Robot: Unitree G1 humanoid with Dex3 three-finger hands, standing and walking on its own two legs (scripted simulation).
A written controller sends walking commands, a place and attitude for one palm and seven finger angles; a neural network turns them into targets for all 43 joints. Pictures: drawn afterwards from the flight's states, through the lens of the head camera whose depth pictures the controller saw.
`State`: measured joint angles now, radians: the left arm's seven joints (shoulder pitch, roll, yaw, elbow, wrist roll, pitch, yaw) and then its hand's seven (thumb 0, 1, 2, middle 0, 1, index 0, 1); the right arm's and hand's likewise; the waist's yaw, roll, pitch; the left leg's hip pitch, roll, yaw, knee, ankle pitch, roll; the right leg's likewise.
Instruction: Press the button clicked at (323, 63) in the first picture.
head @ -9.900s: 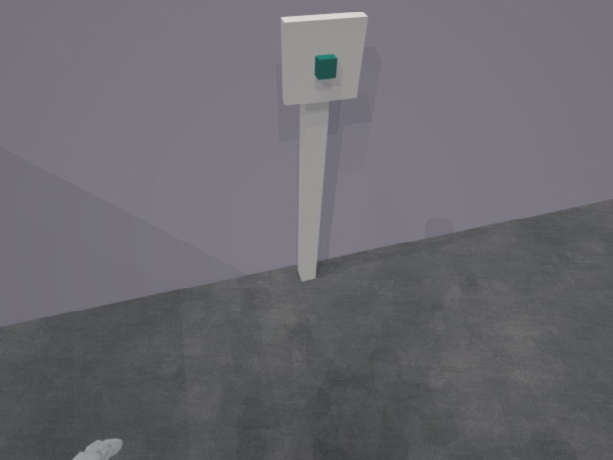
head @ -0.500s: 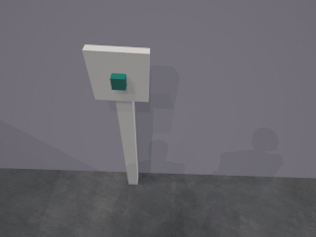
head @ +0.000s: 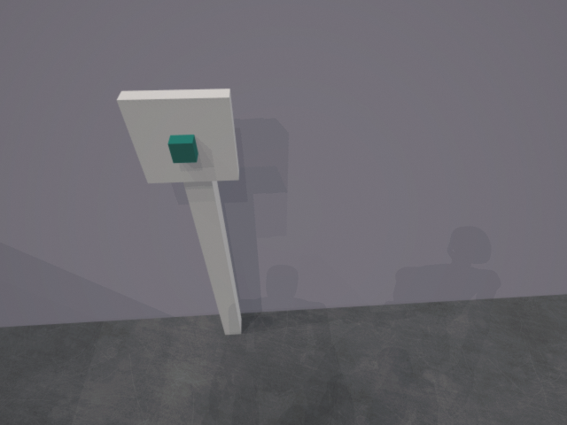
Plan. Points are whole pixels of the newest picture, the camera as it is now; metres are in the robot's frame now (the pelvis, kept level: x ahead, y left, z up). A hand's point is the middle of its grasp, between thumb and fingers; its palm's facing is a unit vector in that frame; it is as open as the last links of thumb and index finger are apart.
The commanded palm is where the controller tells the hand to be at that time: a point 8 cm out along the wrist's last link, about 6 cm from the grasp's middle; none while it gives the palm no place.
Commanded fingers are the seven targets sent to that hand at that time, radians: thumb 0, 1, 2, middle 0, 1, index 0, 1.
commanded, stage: look again from close up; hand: left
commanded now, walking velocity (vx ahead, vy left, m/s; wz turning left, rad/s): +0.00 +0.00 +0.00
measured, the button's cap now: (183, 147) +0.54 +0.21 +0.11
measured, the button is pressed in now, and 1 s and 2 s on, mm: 0 0 0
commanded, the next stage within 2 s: shuffle to correct the standing spot in 0.64 s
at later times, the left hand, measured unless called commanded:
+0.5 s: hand out of the picture +0.04 +0.24 -0.17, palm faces +0.08 -0.96 -0.26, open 7.4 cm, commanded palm none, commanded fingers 0.00 0.90 0.90 -0.20 -0.30 -0.20 -0.30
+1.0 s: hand out of the picture -0.01 +0.22 -0.18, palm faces +0.03 -0.97 -0.23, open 7.4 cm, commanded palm none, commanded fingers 0.00 0.90 0.90 -0.20 -0.30 -0.20 -0.30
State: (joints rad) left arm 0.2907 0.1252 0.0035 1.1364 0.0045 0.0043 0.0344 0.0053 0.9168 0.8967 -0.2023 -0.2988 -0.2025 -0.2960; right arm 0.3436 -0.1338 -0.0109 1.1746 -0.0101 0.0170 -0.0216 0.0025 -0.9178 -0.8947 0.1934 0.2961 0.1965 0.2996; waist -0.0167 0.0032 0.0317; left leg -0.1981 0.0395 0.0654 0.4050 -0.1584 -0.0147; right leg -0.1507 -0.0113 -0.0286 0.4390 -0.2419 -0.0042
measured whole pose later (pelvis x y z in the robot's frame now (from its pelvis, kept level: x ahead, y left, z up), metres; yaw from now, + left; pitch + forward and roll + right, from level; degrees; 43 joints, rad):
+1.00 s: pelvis +0.01 +0.02 +0.00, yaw +2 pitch -2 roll -1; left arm 0.35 0.24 -0.01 1.07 0.02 0.02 0.01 0.00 0.91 0.90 -0.20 -0.30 -0.20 -0.30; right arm 0.25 -0.23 0.00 1.07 -0.02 0.03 0.01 0.00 -0.91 -0.89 0.20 0.30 0.20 0.30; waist 0.00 0.00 -0.03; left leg -0.26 0.02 0.04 0.50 -0.21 0.01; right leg -0.17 -0.03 -0.05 0.48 -0.28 0.02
